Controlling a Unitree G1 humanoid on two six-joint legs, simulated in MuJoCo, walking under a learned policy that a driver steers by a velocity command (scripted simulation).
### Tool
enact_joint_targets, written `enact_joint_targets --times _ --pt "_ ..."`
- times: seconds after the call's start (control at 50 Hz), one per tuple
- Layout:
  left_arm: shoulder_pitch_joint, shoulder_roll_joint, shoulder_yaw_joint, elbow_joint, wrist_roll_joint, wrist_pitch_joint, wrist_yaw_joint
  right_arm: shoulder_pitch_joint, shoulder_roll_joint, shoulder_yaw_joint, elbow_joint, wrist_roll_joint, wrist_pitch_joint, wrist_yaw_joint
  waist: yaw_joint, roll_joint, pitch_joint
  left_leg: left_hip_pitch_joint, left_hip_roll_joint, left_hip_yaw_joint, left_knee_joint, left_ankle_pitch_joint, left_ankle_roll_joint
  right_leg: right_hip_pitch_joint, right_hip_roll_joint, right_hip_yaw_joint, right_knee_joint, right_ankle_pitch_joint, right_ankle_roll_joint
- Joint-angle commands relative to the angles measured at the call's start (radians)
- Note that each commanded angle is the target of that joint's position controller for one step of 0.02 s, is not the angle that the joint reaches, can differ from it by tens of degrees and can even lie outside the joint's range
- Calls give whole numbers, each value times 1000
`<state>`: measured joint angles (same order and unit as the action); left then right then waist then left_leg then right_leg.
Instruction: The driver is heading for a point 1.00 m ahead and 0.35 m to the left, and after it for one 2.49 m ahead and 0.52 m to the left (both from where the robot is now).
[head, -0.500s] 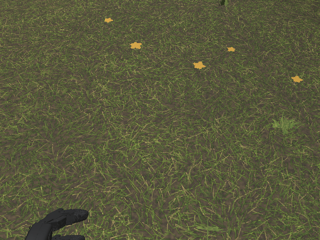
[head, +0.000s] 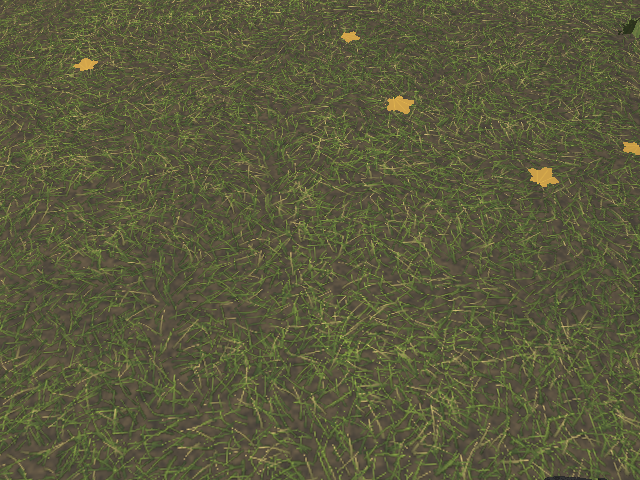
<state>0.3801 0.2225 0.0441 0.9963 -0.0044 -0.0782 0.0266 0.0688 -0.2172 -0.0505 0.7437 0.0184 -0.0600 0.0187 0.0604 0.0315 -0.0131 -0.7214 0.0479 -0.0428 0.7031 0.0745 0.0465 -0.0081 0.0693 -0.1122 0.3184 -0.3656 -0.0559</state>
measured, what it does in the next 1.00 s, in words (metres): walks ahead, turning left: left foot, then right foot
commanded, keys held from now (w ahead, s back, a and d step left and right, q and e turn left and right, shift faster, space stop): w+q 0.94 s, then w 0.06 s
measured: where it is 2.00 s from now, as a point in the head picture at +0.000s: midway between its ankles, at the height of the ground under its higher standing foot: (176, 276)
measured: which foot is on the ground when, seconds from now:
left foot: up 0.00-0.10, down 0.12-0.62, up 0.64-1.00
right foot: down 0.00-0.12, up 0.14-0.58, down 0.60-1.00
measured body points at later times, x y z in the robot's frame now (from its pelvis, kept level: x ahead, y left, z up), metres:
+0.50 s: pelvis +0.28 +0.05 +0.01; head +0.31 +0.08 +0.46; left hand +0.44 +0.34 -0.07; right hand +0.39 -0.21 -0.10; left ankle +0.21 +0.11 -0.73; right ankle +0.50 -0.08 -0.69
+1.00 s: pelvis +0.52 +0.12 +0.01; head +0.55 +0.14 +0.46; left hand +0.37 +0.37 -0.12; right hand +0.84 +0.04 -0.07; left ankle +0.58 +0.34 -0.68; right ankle +0.50 -0.03 -0.73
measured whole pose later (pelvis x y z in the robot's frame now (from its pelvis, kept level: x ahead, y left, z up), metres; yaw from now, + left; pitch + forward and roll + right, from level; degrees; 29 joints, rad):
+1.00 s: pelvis +0.52 +0.12 +0.01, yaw +35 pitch +2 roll -2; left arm 0.34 0.29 0.08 0.85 -0.01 -0.09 0.00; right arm 0.11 -0.29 -0.07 0.62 0.02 -0.03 0.03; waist 0.10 0.04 0.04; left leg -0.70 0.10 -0.04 0.75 -0.03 0.01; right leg 0.02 0.01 -0.16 0.24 -0.28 0.00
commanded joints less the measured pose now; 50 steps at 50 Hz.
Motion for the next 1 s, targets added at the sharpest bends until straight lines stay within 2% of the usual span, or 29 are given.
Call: enact_joint_targets --times 0.02,0.08,0.1,0.12,0.14,0.16,0.18,0.2,0.22,0.24,0.26,0.32,0.36,0.42,0.5,0.54,0.58,0.6,0.62,0.64,0.66,0.68,0.7,0.72,0.76,0.8,0.86,0.94,1.0 --pt "44 151 30 -23 4 12 4 -126 -11 1 -107 3 -12 28 4 -60 75 -26 -24 51 -61 -46 31 72 -309 69 -44 737 -61" --pt "-5 198 43 -56 0 28 10 -61 -65 -22 -122 -5 -6 42 -68 -119 0 174 -101 139 -67 -227 79 96 -314 15 142 1159 -46" --pt "-33 215 47 -68 -1 32 13 77 -109 -44 -94 -2 -5 44 -147 -128 -64 358 -125 140 -112 -212 109 49 -300 -5 314 1218 -34" --pt "-62 213 45 -94 6 25 18 265 -195 -80 -50 -1 -2 31 -234 -73 -153 671 -72 12 -145 -117 164 -154 -259 -27 588 1027 0" --pt "48 78 3 -128 48 -6 -7 325 -308 -101 -38 6 -4 18 -148 194 -286 1075 191 -481 -163 -115 340 -588 -65 6 993 53 61" --pt "7 121 5 -145 14 -53 -35 395 -260 -86 -39 1 -4 12 -189 183 -415 1209 289 -824 -349 -321 419 -779 -2 223 1132 -205 51" --pt "-106 186 29 -177 -29 -76 -41 338 -213 -75 -40 -16 -7 2 -197 121 -251 1114 248 -696 -384 -356 352 -886 -61 247 1104 -119 30" --pt "-168 178 26 -202 -26 -82 -35 240 -182 -67 -62 -11 -12 -2 -151 15 -131 931 207 -564 -400 -275 308 -857 -107 235 999 -31 22" --pt "-180 165 31 -195 -3 -74 -24 167 -164 -60 -80 -10 -15 1 -100 -71 -60 755 168 -473 -417 -149 280 -777 -136 219 905 3 32" --pt "-158 169 38 -196 13 -57 -17 129 -152 -55 -93 -16 -18 0 -59 -64 -59 642 140 -415 -435 -52 268 -676 -159 222 849 28 43" --pt "-144 163 43 -205 18 -39 -14 118 -147 -53 -97 -14 -19 1 -36 -46 -54 570 118 -385 -453 -11 262 -616 -167 219 811 36 55" --pt "-193 129 40 -247 25 -17 -8 159 -163 -57 -86 -1 -26 -10 -35 -8 -37 465 79 -291 -472 55 255 -591 -157 182 662 132 94" --pt "-288 111 34 -280 26 -17 -7 204 -187 -64 -75 3 -19 -23 -65 4 -16 442 48 -262 -470 20 227 -595 -136 175 517 269 109" --pt "-392 88 24 -315 17 -22 -18 255 -186 -64 -58 7 -4 -33 -108 37 -6 417 5 -247 -443 -54 173 -520 -87 167 318 427 105" --pt "-477 116 27 -360 0 -38 -33 310 -180 -61 -38 14 4 -34 -138 61 2 516 34 -349 -388 -147 163 -501 -55 196 196 403 93" --pt "-482 140 34 -373 -5 -53 -39 319 -181 -61 -34 12 8 -37 -129 75 -3 584 55 -413 -328 -144 160 -477 -43 203 145 320 76" --pt "-381 165 48 -352 -7 -67 -38 289 -172 -58 -46 12 13 -39 -71 108 -34 595 38 -436 -249 -81 139 -333 -41 184 78 295 38" --pt "-266 199 63 -331 5 -72 -31 261 -140 -47 -62 6 8 -36 -15 102 -115 529 0 -394 -118 -39 108 -130 -106 220 95 314 -6" --pt "-92 265 82 -317 17 -70 -21 252 -87 -27 -87 -11 0 -32 54 -14 -247 371 -70 -285 170 -202 63 145 -288 390 118 315 -81" --pt "-19 304 93 -279 22 -56 -28 403 -66 -16 -102 23 -3 -33 -13 -364 -350 41 -174 -178 426 -679 7 410 -495 822 50 141 -247" --pt "-53 204 73 -300 -2 -48 -31 398 -176 -35 -71 30 1 -38 1 -248 -253 -77 -75 -178 550 -653 -8 350 -498 846 17 -49 -220" --pt "-90 151 59 -312 -3 -40 -27 290 -217 -47 -84 19 9 -38 28 -151 -127 -104 -47 -150 586 -554 -20 230 -447 698 -4 -33 -172" --pt "-136 139 50 -318 6 -33 -29 243 -203 -48 -94 7 15 -39 9 -79 -56 -74 -17 -121 574 -480 -28 109 -403 587 -33 69 -147" --pt "-163 125 45 -311 9 -29 -30 209 -188 -50 -108 -2 15 -35 -8 -75 -2 -59 7 -115 537 -432 -31 23 -368 512 -59 153 -139" --pt "-178 115 41 -300 16 -33 -32 214 -144 -45 -119 10 21 -24 -38 -124 18 -1 43 -86 497 -395 -31 -70 -319 380 -108 246 -122" --pt "-170 133 48 -281 9 -40 -36 193 -116 -38 -137 10 28 -20 -43 -128 26 -16 58 -67 455 -363 -42 -93 -315 300 -140 338 -138" --pt "-155 174 60 -254 9 -39 -32 138 -111 -31 -160 5 29 -16 -37 -107 26 -43 70 -57 335 -253 -58 -68 -322 201 -154 465 -143" --pt "-133 204 63 -230 2 -26 -24 20 -97 -19 -184 6 15 9 3 -99 51 26 54 4 93 -57 -45 -55 -293 66 -157 477 -104" --pt "-66 228 65 -196 -16 -16 -29 -62 -85 -10 -218 8 13 25 26 -90 78 73 31 33 -24 -83 -19 -13 -322 47 -155 476 -100"
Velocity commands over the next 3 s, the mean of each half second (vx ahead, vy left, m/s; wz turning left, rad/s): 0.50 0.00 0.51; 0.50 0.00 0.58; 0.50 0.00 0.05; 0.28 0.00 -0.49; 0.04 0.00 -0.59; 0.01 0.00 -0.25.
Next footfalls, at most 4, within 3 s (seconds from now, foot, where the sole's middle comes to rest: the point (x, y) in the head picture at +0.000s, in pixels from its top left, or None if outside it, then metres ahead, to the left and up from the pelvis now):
0.12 left None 0.25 0.11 -0.77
0.60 right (362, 456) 0.54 -0.02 -0.77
1.12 left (187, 400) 0.64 0.37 -0.77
1.68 right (224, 263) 1.02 0.35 -0.77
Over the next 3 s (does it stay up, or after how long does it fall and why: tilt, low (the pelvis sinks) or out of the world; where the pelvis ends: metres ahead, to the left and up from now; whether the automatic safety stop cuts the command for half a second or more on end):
stays up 0.96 0.40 0.00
